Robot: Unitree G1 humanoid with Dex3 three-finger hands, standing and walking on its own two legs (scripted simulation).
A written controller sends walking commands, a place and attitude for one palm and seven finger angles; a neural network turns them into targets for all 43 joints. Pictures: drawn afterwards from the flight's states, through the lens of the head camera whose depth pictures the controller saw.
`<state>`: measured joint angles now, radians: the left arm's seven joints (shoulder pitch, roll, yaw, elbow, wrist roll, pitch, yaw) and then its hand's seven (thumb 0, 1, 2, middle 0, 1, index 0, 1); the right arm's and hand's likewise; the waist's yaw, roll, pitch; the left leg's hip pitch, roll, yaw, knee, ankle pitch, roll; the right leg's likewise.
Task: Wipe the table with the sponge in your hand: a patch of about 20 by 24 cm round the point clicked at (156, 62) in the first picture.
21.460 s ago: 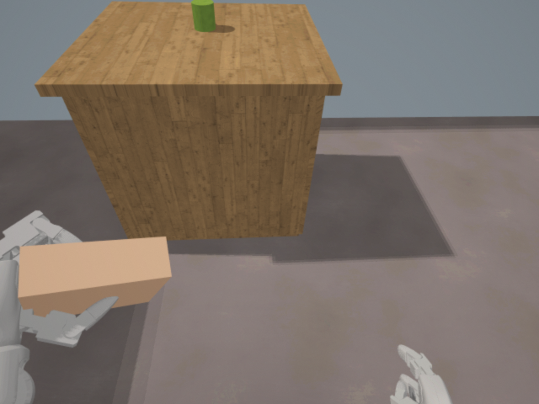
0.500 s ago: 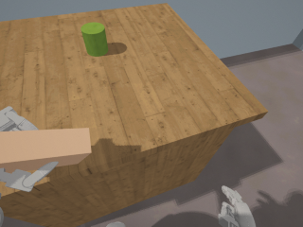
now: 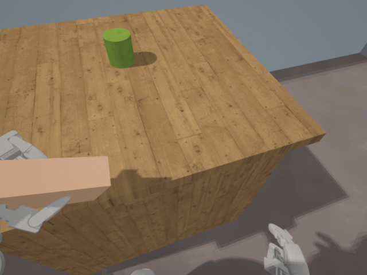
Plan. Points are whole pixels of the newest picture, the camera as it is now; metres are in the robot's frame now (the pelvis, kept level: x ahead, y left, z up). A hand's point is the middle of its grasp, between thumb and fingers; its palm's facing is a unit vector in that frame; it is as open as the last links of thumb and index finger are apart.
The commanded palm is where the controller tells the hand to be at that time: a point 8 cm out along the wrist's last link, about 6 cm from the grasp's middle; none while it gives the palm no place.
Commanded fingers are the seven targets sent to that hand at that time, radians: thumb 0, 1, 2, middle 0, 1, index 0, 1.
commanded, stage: shuffle to correct the standing spot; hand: left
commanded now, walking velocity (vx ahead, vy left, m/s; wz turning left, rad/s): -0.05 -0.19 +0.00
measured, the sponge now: (72, 183) +0.23 +0.20 +0.14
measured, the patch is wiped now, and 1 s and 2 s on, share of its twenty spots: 0.00 0.00 0.00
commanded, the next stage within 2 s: come to a stop and stand still in 1.44 s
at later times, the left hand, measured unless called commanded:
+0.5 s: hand (34, 185) +0.21 +0.24 +0.17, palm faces +0.32 -0.85 -0.42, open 9.0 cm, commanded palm +0.16 +0.28 +0.19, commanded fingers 0.00 0.10 1.30 -1.20 -1.60 -1.20 -1.60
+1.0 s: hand (45, 176) +0.23 +0.23 +0.17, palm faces +0.32 -0.85 -0.41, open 9.0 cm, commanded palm +0.17 +0.27 +0.19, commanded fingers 0.00 0.10 1.30 -1.20 -1.60 -1.20 -1.60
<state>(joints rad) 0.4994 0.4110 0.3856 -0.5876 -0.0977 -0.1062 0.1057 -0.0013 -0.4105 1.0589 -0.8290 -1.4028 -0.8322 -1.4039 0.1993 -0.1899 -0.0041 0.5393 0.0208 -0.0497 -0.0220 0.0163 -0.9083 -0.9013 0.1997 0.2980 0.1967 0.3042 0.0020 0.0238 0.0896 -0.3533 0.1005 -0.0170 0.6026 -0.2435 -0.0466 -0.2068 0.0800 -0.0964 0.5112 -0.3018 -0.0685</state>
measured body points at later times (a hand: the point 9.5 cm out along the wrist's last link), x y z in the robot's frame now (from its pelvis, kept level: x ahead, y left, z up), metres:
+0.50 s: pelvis +0.00 +0.00 +0.00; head +0.03 +0.01 +0.45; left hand +0.19 +0.28 +0.19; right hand +0.16 -0.23 -0.08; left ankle +0.05 +0.15 -0.73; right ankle -0.02 -0.08 -0.73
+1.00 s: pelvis +0.00 -0.01 +0.00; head +0.04 +0.00 +0.44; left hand +0.21 +0.27 +0.19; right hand +0.17 -0.24 -0.09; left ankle +0.05 +0.15 -0.73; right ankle -0.02 -0.08 -0.73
